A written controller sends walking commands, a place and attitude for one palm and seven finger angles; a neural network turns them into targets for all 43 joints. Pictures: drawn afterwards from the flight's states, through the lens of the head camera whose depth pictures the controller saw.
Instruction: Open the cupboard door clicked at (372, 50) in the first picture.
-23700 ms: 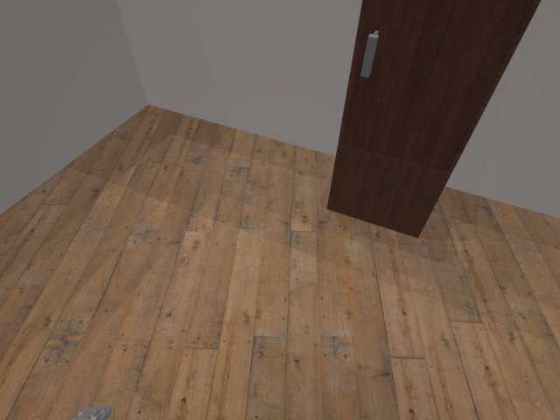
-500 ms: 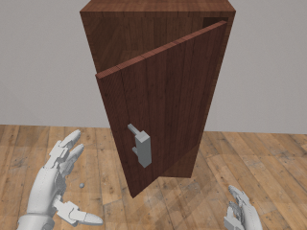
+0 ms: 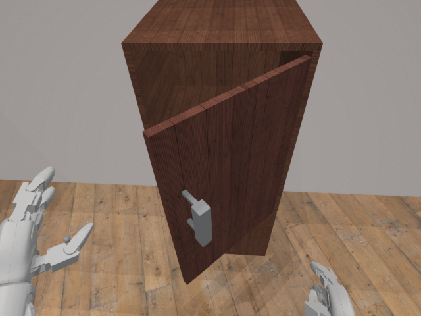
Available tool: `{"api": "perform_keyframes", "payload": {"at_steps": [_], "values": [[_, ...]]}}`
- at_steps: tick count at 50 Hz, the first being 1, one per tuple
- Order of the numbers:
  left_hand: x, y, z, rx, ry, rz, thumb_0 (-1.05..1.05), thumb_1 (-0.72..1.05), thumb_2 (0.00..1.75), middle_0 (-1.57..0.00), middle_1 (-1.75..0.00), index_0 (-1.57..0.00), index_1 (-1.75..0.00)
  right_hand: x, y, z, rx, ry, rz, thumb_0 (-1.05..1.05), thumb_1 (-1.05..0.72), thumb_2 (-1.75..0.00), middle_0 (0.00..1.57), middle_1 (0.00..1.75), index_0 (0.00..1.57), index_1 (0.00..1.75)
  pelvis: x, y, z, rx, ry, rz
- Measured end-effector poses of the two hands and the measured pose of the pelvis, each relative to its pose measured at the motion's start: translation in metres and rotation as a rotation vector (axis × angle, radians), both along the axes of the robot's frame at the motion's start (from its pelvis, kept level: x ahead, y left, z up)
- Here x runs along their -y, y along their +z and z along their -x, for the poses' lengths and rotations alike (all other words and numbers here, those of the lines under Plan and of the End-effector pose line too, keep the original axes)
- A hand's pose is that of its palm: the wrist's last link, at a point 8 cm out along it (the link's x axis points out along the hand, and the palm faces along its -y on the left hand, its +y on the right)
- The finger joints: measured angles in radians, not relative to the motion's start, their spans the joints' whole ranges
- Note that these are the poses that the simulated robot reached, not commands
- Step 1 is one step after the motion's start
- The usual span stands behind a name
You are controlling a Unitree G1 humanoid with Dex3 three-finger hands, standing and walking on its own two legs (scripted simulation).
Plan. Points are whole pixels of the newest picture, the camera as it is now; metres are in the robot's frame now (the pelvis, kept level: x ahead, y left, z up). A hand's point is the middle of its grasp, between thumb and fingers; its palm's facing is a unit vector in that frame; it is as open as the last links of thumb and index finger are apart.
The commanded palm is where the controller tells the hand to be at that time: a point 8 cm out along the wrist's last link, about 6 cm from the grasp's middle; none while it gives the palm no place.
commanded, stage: draw the hand back to the body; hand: left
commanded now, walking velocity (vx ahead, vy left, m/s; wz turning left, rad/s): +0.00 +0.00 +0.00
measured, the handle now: (195, 217) +0.30 +0.08 +0.03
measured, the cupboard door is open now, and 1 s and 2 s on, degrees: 44 44 44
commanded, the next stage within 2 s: step back with the hand held close in 0.52 s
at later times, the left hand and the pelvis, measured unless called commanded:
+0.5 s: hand (52, 234) +0.18 +0.26 +0.15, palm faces +0.44 -0.81 -0.39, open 7.5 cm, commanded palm +0.13 +0.29 +0.17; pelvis -0.01 -0.01 +0.00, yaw +0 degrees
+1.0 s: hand (37, 253) +0.15 +0.26 +0.15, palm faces +0.35 -0.79 -0.50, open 7.4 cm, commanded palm +0.10 +0.30 +0.18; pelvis -0.04 +0.01 +0.00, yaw +0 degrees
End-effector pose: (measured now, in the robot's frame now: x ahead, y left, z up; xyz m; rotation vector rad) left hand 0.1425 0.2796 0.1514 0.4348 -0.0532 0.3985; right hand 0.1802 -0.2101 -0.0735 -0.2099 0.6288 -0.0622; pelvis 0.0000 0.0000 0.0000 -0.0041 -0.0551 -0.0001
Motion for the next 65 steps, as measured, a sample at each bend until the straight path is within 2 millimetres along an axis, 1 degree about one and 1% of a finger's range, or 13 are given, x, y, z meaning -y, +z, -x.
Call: {"api": "perform_keyframes", "payload": {"at_steps": [10, 16, 22, 32, 37, 40, 46, 51, 59, 65], "values": [[-0.018, 0.023, 0.0, 0.077, 0.059, -0.046, 0.01, 0.69, 0.82, -0.2, -0.3, -0.2, -0.3, 0.007, 0.003, -0.003, -0.012, -0.008, 0.005, 0.01, -0.9, -0.9, 0.2, 0.3, 0.21, 0.3, 0.002, 0.003, 0.0, 0.017, -0.004, 0.001], [-0.015, 0.019, 0.001, 0.068, 0.058, -0.023, 0.01, 0.82, 0.87, -0.2, -0.3, -0.2, -0.3, 0.011, 0.001, 0.003, -0.026, -0.016, 0.005, 0.01, -0.9, -0.9, 0.2, 0.3, 0.21, 0.3, 0.003, 0.004, 0.003, 0.022, -0.006, 0.0], [-0.011, 0.015, 0.003, 0.052, 0.041, -0.014, 0.01, 0.87, 0.89, -0.21, -0.3, -0.2, -0.3, 0.014, 0.0, 0.011, -0.039, -0.029, 0.008, 0.01, -0.9, -0.9, 0.2, 0.3, 0.21, 0.3, 0.005, 0.005, 0.006, 0.028, -0.008, 0.001], [-0.011, 0.018, 0.01, 0.07, 0.045, -0.022, 0.01, 0.88, 0.9, -0.21, -0.3, -0.21, -0.3, 0.016, -0.001, 0.019, -0.039, -0.033, 0.003, 0.01, -0.9, -0.9, 0.2, 0.3, 0.21, 0.3, 0.007, 0.005, 0.012, 0.038, -0.008, 0.002], [-0.014, 0.03, 0.011, 0.1, 0.031, -0.077, 0.02, 0.89, 0.9, -0.21, -0.3, -0.21, -0.3, 0.017, 0.0, 0.022, -0.051, -0.037, 0.007, 0.01, -0.9, -0.9, 0.2, 0.3, 0.21, 0.3, 0.007, 0.005, 0.018, 0.009, 0.006, 0.012], [-0.016, 0.031, 0.013, 0.079, 0.014, -0.107, 0.01, 0.89, 0.9, -0.21, -0.3, -0.21, -0.3, 0.02, -0.001, 0.026, -0.068, -0.056, 0.013, 0.01, -0.9, -0.9, 0.2, 0.3, 0.21, 0.3, 0.004, 0.004, 0.022, -0.016, 0.004, 0.014], [-0.016, 0.02, 0.02, -0.005, -0.027, -0.117, 0.01, 0.89, 0.9, -0.21, -0.3, -0.21, -0.3, 0.027, -0.003, 0.041, -0.108, -0.108, 0.033, 0.01, -0.9, -0.9, 0.2, 0.3, 0.21, 0.3, -0.003, 0.003, 0.034, -0.042, -0.004, 0.012], [-0.021, 0.018, 0.03, 0.0, -0.042, -0.129, 0.01, 0.88, 0.9, -0.21, -0.3, -0.21, -0.3, 0.027, -0.003, 0.058, -0.123, -0.131, 0.051, 0.01, -0.9, -0.9, 0.2, 0.3, 0.21, 0.3, -0.007, 0.001, 0.048, -0.045, -0.007, 0.014], [-0.032, 0.022, 0.054, 0.074, -0.051, -0.15, 0.01, 0.88, 0.9, -0.21, -0.3, -0.21, -0.3, 0.017, 0.001, 0.087, -0.109, -0.129, 0.072, 0.01, -0.9, -0.9, 0.2, 0.3, 0.21, 0.3, -0.015, -0.004, 0.073, -0.047, -0.004, 0.025], [-0.04, 0.022, 0.076, 0.108, -0.039, -0.183, 0.01, 0.88, 0.9, -0.21, -0.3, -0.21, -0.3, 0.007, -0.002, 0.107, -0.1, -0.102, 0.078, 0.01, -0.9, -0.9, 0.2, 0.3, 0.21, 0.3, -0.018, -0.009, 0.091, -0.042, 0.016, 0.03]]}}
